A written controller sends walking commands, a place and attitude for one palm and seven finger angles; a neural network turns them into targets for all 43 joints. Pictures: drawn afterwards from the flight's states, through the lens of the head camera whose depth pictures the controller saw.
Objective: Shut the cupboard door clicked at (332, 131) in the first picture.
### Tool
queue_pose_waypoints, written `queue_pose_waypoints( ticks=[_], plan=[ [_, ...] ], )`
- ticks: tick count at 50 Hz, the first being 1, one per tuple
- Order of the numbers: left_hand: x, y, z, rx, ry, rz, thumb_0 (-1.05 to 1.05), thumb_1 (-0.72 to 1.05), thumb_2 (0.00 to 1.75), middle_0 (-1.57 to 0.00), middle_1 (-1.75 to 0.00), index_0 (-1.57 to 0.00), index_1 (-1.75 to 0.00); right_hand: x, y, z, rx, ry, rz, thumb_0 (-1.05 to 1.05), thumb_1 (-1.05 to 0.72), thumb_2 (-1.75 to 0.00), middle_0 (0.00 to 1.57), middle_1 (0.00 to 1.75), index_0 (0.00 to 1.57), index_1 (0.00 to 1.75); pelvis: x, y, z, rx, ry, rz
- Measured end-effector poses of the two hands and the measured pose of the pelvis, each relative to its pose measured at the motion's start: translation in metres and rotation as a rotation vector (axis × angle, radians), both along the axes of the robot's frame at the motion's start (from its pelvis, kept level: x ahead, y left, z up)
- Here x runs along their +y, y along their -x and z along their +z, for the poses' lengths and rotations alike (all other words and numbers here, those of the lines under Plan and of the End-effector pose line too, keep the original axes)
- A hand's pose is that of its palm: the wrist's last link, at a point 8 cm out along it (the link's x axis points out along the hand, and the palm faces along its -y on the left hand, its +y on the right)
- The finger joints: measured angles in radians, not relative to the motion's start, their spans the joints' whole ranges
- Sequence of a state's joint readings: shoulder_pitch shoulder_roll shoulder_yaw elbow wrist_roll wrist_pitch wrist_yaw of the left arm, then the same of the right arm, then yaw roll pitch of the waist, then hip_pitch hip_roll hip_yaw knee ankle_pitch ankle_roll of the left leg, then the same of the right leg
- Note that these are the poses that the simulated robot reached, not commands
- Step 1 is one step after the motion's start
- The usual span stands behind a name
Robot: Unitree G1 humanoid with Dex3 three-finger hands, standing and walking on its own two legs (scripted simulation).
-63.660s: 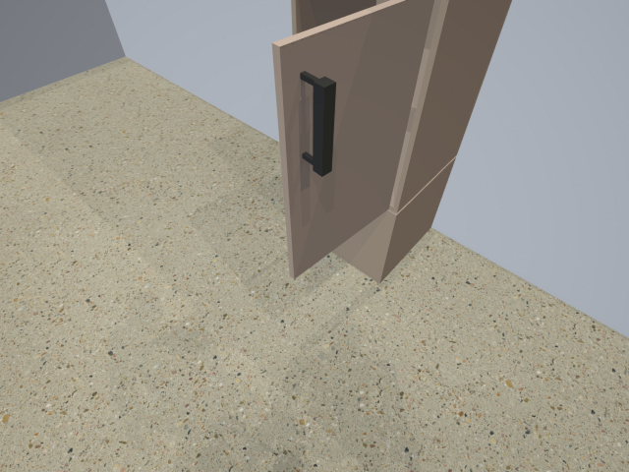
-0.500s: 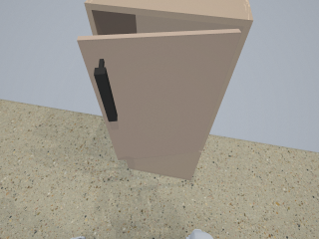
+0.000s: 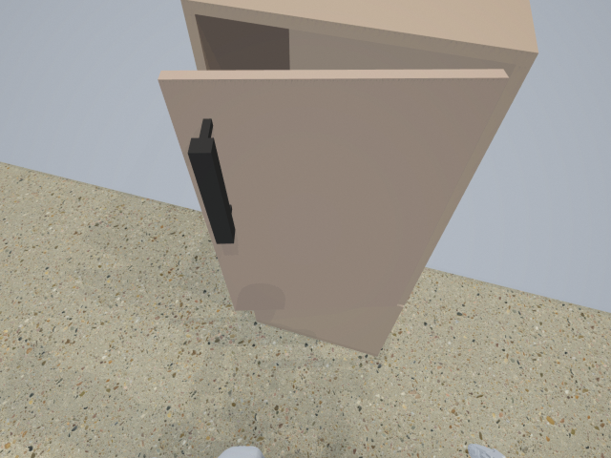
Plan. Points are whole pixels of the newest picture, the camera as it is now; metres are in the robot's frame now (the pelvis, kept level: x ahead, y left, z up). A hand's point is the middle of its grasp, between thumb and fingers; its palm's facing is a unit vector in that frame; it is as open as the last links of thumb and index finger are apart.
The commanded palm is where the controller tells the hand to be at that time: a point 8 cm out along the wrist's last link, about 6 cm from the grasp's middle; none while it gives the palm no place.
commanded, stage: come to a stop and stand still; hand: left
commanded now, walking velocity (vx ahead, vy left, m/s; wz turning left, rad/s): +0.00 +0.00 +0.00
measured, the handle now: (217, 185) +0.42 +0.15 +0.11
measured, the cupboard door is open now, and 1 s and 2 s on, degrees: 18 18 18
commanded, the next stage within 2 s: look again from close up in 0.60 s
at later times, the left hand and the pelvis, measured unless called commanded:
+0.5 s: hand out of the picture -0.03 +0.22 -0.17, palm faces -0.01 -0.98 -0.20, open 7.4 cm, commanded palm none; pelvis -0.03 +0.05 +0.01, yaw -1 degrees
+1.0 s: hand out of the picture -0.03 +0.24 -0.17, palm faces -0.01 -0.97 -0.23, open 7.4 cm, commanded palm none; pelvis -0.04 +0.06 +0.00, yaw -1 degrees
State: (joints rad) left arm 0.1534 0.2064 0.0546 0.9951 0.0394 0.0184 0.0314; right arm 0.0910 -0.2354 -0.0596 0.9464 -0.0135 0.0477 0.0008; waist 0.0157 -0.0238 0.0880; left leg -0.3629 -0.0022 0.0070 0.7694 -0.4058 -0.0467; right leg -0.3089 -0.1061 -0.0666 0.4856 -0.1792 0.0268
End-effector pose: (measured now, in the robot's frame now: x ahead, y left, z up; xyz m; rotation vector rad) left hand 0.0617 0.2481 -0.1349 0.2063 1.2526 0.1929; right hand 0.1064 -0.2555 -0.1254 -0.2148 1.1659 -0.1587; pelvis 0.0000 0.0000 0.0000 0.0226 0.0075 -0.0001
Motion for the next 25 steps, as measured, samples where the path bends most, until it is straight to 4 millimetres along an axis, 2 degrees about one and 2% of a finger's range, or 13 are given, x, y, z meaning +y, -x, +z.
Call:
queue_pose_waypoints(
  ticks=[4, 10, 13, 19, 25],
  plan=[
    [0.027, 0.018, -0.019, 0.025, 0.022, 0.037, 0.0, 0.91, 0.9, -0.2, -0.3, -0.2, -0.3, 0.023, 0.012, -0.002, -0.005, 0.032, 0.024, 0.0, -0.91, -0.9, 0.19, 0.29, 0.19, 0.3, 0.022, 0.004, -0.011, -0.011, 0.031, 0.018],
    [0.042, 0.049, -0.015, 0.086, 0.038, 0.064, 0.0, 0.91, 0.9, -0.19, -0.3, -0.2, -0.3, 0.058, 0.046, 0.0, 0.074, 0.008, 0.039, 0.0, -0.91, -0.9, 0.2, 0.29, 0.2, 0.3, 0.036, 0.01, -0.001, -0.021, 0.03, 0.011],
    [0.042, 0.063, -0.011, 0.116, 0.039, 0.06, 0.0, 0.91, 0.9, -0.19, -0.3, -0.2, -0.3, 0.07, 0.06, -0.006, 0.096, -0.022, 0.022, 0.0, -0.91, -0.9, 0.2, 0.3, 0.2, 0.3, 0.04, 0.014, 0.001, -0.013, 0.022, 0.005],
    [0.03, 0.085, -0.005, 0.169, 0.036, 0.026, 0.0, 0.91, 0.9, -0.19, -0.3, -0.2, -0.3, 0.074, 0.088, -0.02, 0.126, -0.071, -0.051, 0.0, -0.92, -0.9, 0.2, 0.3, 0.2, 0.3, 0.044, 0.022, 0.0, -0.006, 0.011, -0.016],
    [0.016, 0.092, -0.003, 0.168, 0.067, 0.0, 0.0, 0.91, 0.9, -0.19, -0.3, -0.2, -0.3, 0.075, 0.123, -0.018, 0.171, -0.076, -0.087, 0.0, -0.93, -0.9, 0.2, 0.3, 0.2, 0.3, 0.045, 0.026, 0.005, -0.025, 0.017, -0.018]
  ],
)
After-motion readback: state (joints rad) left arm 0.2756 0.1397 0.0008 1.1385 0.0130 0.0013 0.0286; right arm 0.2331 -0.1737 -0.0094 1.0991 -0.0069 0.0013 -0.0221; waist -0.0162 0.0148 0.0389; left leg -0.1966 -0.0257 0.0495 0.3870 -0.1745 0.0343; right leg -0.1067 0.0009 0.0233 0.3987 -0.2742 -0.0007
